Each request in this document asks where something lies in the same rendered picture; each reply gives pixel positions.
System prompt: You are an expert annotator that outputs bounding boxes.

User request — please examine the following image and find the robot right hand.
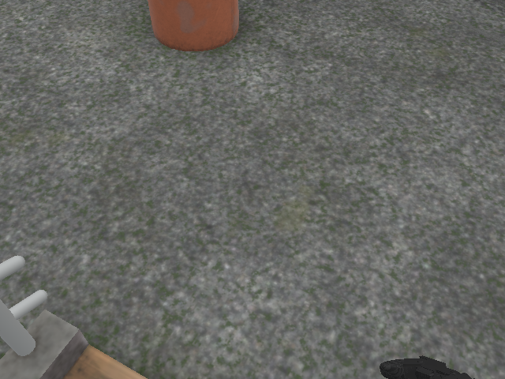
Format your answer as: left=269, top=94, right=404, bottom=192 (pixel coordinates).
left=380, top=355, right=475, bottom=379

